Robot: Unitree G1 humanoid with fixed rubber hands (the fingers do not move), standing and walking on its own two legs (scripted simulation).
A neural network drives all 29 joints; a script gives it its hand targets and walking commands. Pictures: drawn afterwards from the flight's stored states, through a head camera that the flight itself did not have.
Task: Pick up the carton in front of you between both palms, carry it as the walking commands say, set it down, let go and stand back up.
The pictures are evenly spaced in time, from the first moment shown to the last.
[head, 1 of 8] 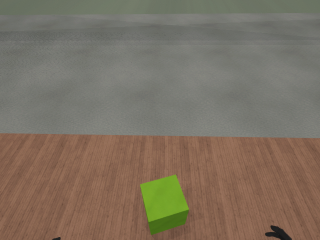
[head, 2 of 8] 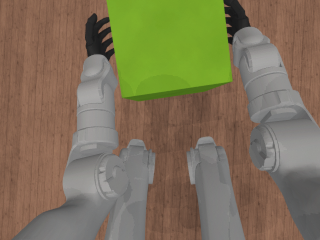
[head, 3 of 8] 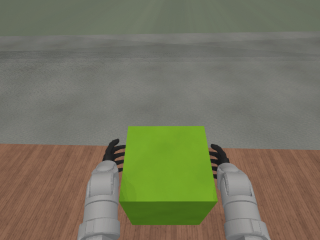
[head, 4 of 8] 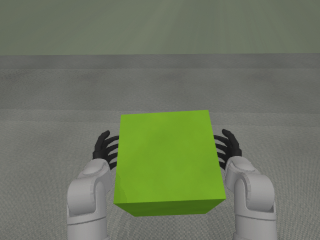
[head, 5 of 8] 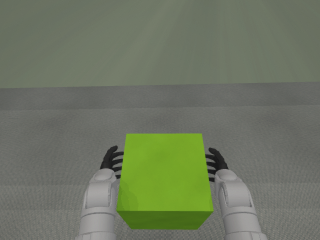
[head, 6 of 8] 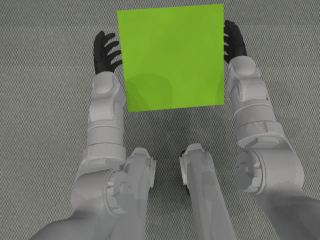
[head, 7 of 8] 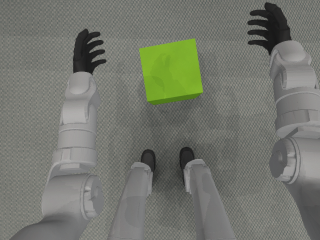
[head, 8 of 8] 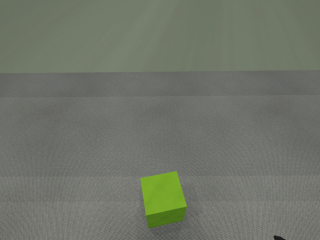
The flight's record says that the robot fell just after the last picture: no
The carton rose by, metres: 0.68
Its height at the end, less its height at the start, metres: -0.14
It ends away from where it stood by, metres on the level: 2.57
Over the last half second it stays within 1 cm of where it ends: yes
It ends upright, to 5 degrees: yes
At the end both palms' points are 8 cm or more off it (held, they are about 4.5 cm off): yes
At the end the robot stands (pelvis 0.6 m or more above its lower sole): yes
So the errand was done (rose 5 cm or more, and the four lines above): yes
